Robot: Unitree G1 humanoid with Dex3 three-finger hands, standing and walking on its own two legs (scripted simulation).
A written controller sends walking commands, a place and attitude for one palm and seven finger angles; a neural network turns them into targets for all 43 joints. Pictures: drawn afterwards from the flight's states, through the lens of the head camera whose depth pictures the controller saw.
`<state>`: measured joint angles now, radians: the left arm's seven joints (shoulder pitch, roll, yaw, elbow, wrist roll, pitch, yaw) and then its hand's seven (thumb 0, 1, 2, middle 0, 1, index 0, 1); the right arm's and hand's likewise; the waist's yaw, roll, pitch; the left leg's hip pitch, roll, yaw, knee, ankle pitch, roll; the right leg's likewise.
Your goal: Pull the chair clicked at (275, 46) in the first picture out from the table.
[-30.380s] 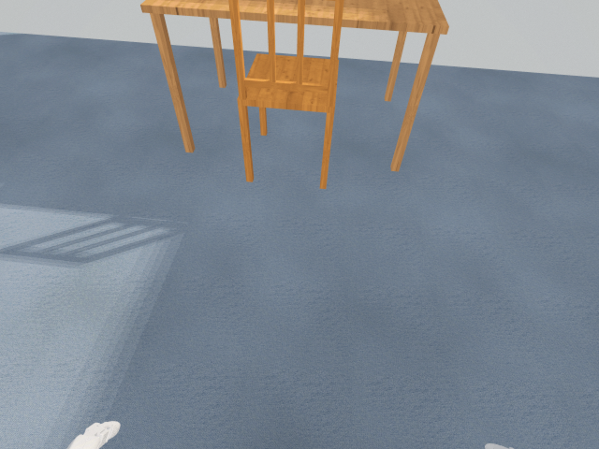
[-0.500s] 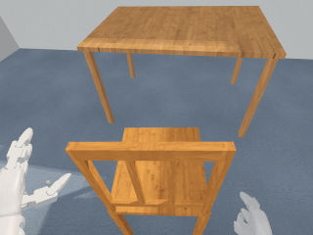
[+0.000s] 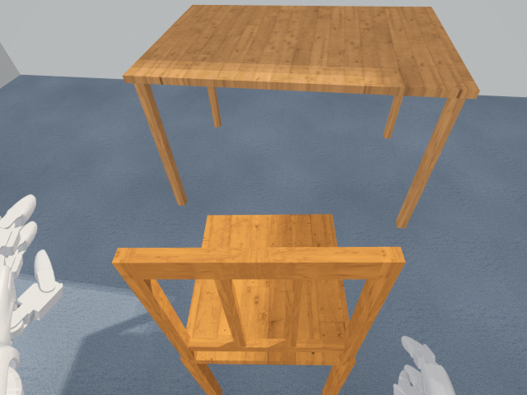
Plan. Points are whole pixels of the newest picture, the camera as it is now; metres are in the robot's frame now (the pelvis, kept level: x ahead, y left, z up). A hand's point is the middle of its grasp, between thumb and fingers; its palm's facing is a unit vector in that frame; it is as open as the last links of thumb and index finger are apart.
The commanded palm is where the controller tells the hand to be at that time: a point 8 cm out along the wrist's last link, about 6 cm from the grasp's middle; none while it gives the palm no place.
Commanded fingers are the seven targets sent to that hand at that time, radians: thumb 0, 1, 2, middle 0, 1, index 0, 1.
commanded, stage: draw the hand back to the body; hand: left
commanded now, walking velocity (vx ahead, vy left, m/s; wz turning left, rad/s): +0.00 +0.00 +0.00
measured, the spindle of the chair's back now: (233, 314) +0.27 +0.10 -0.08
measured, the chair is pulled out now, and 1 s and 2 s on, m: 0.62 0.62 0.62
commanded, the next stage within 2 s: step back with the hand held close in 0.06 s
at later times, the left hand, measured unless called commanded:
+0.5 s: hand (62, 295) +0.18 +0.25 +0.15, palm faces +0.30 -0.77 -0.56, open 7.4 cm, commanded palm +0.12 +0.30 +0.17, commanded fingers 0.00 0.90 0.90 -0.20 -0.30 -0.20 -0.30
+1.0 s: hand out of the picture +0.10 +0.27 +0.16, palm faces +0.42 -0.75 -0.51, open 7.4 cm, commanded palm +0.04 +0.30 +0.17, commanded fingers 0.00 0.90 0.90 -0.20 -0.30 -0.20 -0.30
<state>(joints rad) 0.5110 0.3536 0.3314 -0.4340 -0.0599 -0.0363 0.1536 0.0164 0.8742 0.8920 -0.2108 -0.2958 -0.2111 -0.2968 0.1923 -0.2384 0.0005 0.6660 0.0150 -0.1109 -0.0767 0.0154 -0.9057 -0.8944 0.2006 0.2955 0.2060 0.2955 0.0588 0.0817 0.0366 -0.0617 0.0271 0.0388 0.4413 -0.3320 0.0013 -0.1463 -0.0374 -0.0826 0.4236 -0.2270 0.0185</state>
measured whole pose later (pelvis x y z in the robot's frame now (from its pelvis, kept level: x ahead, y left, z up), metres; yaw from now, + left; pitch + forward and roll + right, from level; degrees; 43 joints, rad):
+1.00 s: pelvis -0.11 +0.01 -0.01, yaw +0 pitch -1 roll -1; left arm 0.55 0.43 0.42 -0.53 -0.03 -0.15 0.20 0.02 0.89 0.90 -0.22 -0.30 -0.22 -0.30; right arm 0.22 -0.23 0.00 0.58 0.02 -0.08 -0.10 0.01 -0.91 -0.89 0.20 0.30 0.21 0.30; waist -0.01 0.01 0.07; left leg -0.35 0.02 0.05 0.59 -0.23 0.02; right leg -0.40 -0.04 -0.05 0.50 -0.12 0.02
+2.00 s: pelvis -0.22 -0.03 +0.00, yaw -3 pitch +1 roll -1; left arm 0.62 0.50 0.50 -0.65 -0.05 -0.29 0.14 0.02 0.89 0.90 -0.22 -0.30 -0.22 -0.30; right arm 0.13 -0.16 -0.04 0.62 0.00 -0.18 -0.05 0.01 -0.91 -0.89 0.20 0.30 0.20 0.30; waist -0.01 -0.04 0.13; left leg -0.35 0.07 0.05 0.50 -0.17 -0.01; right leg -0.45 0.00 -0.03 0.83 -0.44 0.01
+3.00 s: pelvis -0.32 -0.02 +0.00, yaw -3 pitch +1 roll -1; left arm 0.38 0.42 0.29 -0.21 0.02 -0.14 0.08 0.01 0.89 0.90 -0.21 -0.30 -0.21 -0.30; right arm 0.20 -0.21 -0.03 0.72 0.01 -0.12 -0.01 0.01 -0.90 -0.89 0.20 0.30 0.21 0.30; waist -0.01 0.03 -0.02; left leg -0.28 -0.03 0.02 0.54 -0.27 0.05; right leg -0.25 -0.03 -0.07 0.51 -0.26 0.01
